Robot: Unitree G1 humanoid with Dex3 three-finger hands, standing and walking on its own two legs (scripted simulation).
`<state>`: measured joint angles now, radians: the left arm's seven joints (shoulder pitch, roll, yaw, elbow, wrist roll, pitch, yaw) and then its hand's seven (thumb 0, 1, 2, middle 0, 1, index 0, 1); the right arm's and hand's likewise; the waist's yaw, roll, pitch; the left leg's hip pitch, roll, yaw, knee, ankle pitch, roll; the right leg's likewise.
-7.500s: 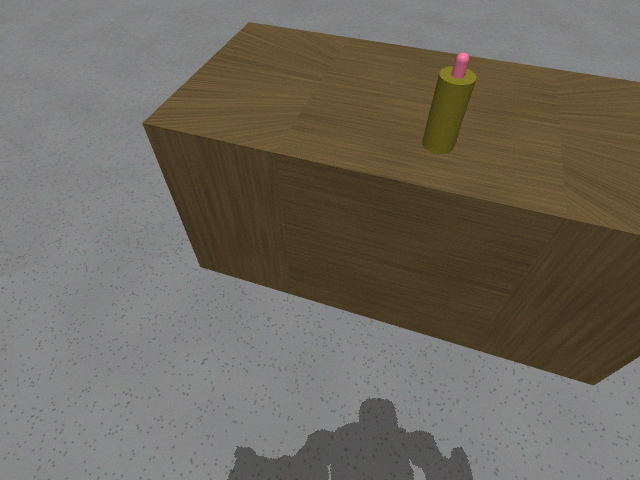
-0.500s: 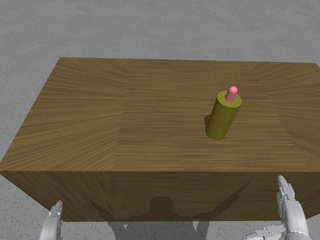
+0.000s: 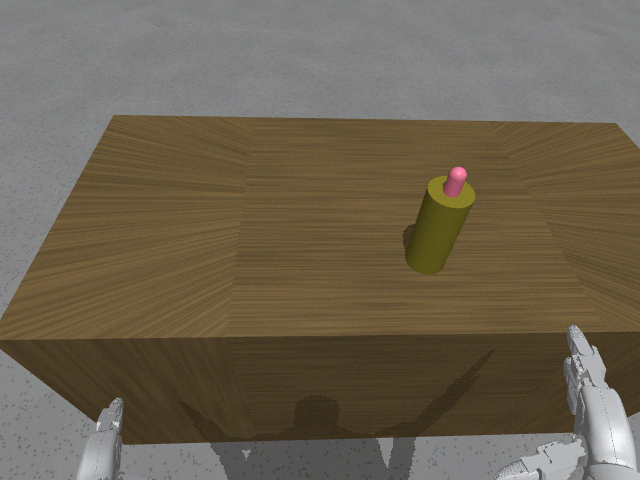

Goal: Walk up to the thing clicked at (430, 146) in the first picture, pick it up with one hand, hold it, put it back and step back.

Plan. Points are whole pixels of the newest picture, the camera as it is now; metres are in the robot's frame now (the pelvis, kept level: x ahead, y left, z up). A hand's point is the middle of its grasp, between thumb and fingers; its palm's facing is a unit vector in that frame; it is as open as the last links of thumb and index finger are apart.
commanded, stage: rise first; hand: right
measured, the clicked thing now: (440, 219) +0.51 -0.22 -0.02
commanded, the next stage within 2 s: go down in 0.26 s
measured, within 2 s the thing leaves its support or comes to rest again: neither
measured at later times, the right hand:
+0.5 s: hand (552, 409) +0.18 -0.24 +0.04, palm faces +0.28 +0.90 -0.34, open 17.1 cm
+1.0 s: hand (579, 309) +0.29 -0.31 +0.06, palm faces +0.23 +0.97 +0.00, open 17.4 cm
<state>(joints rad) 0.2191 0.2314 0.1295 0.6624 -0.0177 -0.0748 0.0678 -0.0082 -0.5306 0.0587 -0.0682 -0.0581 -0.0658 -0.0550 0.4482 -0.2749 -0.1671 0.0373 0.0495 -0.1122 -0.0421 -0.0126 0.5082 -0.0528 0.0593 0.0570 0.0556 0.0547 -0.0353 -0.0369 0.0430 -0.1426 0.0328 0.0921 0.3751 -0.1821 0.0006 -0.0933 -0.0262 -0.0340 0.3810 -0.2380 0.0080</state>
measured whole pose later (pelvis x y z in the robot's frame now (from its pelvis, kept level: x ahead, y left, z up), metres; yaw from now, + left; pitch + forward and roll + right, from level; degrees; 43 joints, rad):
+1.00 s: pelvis -0.01 +0.00 -0.01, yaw +0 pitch +2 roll +1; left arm 0.17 0.21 0.02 0.72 -0.03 -0.15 0.14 -0.01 -0.53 0.04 -0.06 -0.05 -0.06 -0.05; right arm -0.12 -0.46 -0.50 0.62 0.32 -0.28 0.39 -0.01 0.52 -0.03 0.06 0.05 0.06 0.05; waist 0.03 0.02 -0.02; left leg -0.31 0.03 0.10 0.49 -0.21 0.00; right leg -0.29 -0.04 -0.02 0.53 -0.29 0.01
